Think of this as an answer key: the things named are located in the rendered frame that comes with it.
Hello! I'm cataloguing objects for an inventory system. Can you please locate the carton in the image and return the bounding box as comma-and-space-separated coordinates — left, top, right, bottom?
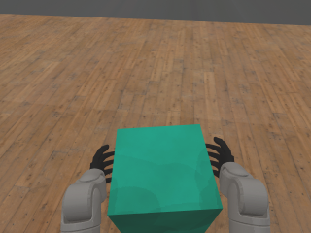
107, 124, 223, 233

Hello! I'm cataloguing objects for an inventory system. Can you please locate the left robot forearm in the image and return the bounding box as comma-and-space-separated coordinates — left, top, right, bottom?
60, 168, 107, 233

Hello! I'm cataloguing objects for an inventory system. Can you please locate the right robot forearm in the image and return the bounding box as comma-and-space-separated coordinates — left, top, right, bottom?
219, 162, 271, 233

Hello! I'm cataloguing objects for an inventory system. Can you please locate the left robot hand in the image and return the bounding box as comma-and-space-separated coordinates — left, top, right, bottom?
89, 144, 115, 183

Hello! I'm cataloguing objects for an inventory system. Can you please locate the right robot hand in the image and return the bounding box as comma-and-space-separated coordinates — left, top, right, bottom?
205, 137, 234, 178

